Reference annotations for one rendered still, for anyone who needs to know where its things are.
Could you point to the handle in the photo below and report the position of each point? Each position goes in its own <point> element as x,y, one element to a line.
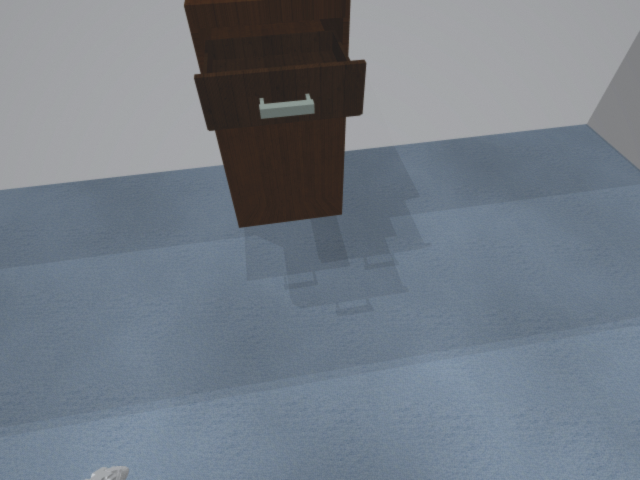
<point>290,108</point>

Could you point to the drawer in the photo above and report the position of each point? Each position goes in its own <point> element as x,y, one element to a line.
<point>278,68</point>

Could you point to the cabinet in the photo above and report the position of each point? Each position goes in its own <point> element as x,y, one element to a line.
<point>280,172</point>

